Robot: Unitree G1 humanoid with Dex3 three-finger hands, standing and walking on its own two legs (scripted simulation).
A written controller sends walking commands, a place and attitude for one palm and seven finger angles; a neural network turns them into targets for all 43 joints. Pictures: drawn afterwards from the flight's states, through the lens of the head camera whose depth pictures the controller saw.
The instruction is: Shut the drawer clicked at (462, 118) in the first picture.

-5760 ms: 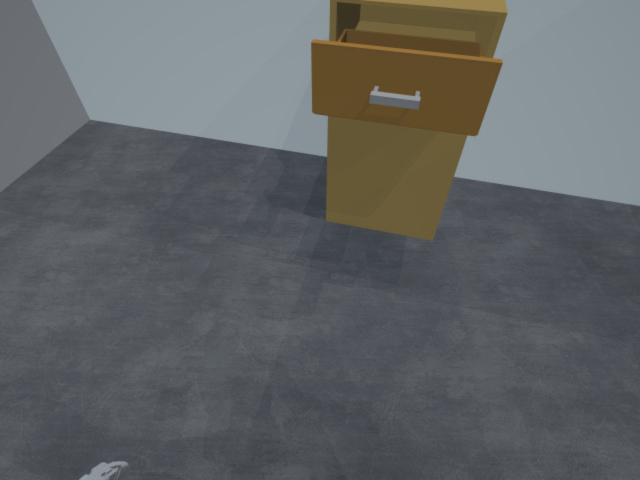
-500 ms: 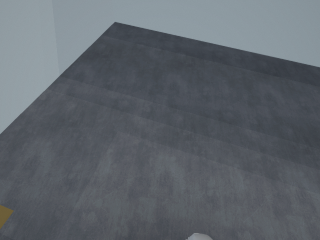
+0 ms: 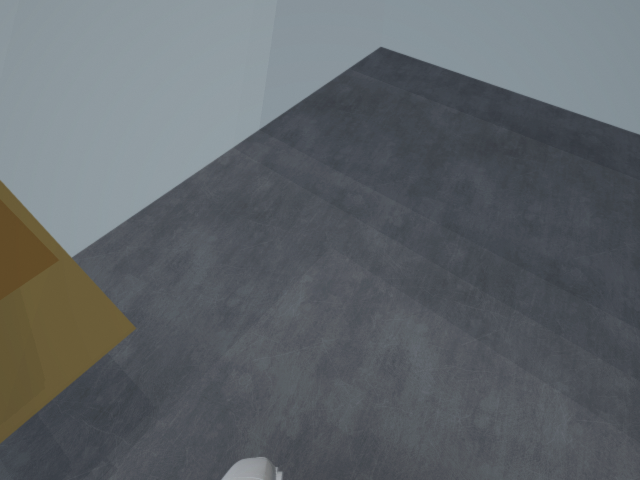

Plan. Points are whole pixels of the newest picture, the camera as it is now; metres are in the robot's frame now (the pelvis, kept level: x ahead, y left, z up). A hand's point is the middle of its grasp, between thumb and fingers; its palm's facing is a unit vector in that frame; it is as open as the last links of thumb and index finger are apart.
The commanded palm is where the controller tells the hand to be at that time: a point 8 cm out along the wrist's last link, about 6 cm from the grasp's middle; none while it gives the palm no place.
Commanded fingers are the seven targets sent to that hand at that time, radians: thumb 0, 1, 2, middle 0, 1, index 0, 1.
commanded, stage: turn to face it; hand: left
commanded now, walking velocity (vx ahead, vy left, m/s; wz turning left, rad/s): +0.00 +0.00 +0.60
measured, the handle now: out of the picture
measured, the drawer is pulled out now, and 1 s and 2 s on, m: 0.29 0.29 0.29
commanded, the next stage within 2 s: take the last steps up to it in 1.48 s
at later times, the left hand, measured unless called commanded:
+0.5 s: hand out of the picture +0.05 +0.27 -0.16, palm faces +0.29 -0.92 -0.26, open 7.4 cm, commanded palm none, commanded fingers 0.00 0.90 0.90 -0.20 -0.30 -0.20 -0.30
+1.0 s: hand out of the picture -0.10 +0.22 -0.17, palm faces +0.58 -0.77 -0.27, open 7.4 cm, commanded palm none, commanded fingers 0.00 0.90 0.90 -0.20 -0.30 -0.20 -0.30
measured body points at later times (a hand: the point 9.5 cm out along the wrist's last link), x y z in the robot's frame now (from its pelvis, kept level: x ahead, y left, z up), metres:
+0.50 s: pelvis -0.01 +0.03 +0.00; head +0.03 +0.05 +0.45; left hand +0.03 +0.32 -0.14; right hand +0.13 -0.19 -0.14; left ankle -0.03 +0.14 -0.74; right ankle +0.03 -0.11 -0.69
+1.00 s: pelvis -0.02 +0.02 -0.01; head +0.02 +0.04 +0.44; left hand -0.13 +0.26 -0.15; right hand +0.22 -0.15 -0.15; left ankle -0.09 +0.13 -0.72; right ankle +0.04 -0.10 -0.74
